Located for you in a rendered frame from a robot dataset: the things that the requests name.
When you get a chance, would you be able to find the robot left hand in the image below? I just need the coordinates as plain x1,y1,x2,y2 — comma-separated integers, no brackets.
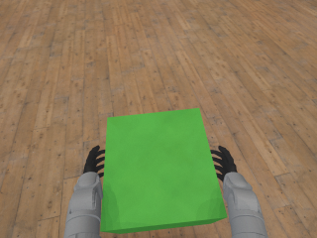
83,145,106,178

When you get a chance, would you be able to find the robot right forearm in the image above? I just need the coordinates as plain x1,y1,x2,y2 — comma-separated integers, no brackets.
223,172,268,238

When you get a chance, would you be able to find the carton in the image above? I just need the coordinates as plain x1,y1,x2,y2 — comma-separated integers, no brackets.
100,108,228,234

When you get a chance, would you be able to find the robot left forearm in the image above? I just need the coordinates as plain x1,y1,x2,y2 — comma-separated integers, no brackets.
63,172,103,238

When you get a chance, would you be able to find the robot right hand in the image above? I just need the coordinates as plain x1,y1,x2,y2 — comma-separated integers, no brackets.
210,146,237,182

